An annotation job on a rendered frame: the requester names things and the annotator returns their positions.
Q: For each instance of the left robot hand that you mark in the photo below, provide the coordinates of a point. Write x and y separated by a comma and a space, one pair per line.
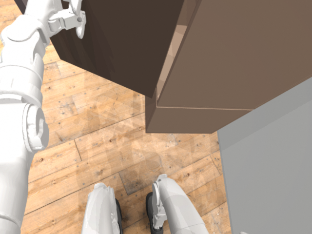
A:
51, 14

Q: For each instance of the handle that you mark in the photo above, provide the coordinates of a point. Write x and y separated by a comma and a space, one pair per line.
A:
21, 5

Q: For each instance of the left robot upper arm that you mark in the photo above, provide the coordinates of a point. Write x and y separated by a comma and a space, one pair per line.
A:
23, 132

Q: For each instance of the cupboard door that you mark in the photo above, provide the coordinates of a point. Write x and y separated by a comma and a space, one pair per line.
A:
124, 41

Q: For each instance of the robot right shin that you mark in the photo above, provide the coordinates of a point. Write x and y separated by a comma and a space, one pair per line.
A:
159, 212

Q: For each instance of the robot left forearm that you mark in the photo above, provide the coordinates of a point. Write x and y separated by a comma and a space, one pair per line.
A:
21, 64

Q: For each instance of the robot left shin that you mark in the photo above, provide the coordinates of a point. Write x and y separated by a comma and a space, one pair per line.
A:
114, 218

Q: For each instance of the robot shin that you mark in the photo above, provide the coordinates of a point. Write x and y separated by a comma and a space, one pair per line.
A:
114, 218
159, 212

